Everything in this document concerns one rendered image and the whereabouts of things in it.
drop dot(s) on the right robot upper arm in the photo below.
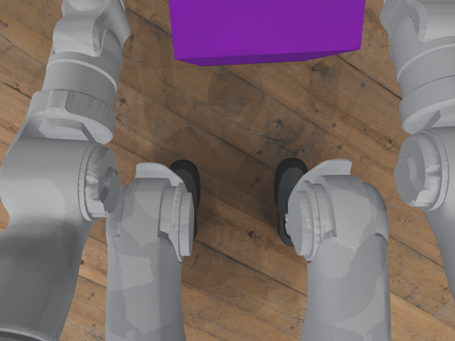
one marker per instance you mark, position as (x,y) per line
(425,178)

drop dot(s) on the left robot thigh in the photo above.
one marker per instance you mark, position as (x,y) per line
(143,298)

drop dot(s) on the robot left foot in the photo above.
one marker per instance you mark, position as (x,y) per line
(188,172)

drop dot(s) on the carton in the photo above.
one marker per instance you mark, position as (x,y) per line
(234,32)

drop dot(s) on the right robot forearm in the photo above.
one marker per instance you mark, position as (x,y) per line
(422,48)

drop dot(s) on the left robot forearm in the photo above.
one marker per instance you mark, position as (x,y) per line
(81,77)

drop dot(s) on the left robot upper arm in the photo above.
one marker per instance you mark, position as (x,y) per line
(53,190)

